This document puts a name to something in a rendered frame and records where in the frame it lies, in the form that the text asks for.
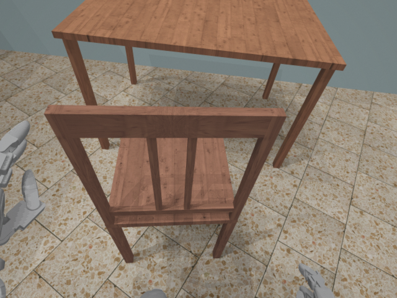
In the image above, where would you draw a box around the robot right hand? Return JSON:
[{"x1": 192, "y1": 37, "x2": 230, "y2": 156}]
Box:
[{"x1": 296, "y1": 263, "x2": 335, "y2": 298}]

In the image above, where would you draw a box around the table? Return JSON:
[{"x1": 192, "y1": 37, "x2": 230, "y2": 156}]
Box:
[{"x1": 51, "y1": 0, "x2": 346, "y2": 168}]

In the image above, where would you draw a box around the chair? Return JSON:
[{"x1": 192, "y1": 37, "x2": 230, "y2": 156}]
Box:
[{"x1": 44, "y1": 105, "x2": 287, "y2": 263}]

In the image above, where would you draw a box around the robot left hand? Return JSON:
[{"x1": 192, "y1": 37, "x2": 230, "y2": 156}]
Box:
[{"x1": 0, "y1": 120, "x2": 46, "y2": 246}]

